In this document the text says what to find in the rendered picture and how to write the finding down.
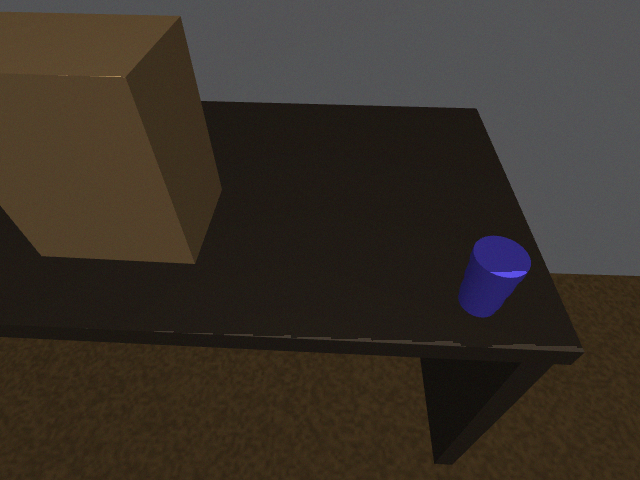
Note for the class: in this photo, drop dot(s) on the desk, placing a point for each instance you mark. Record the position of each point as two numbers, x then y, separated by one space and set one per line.
339 229

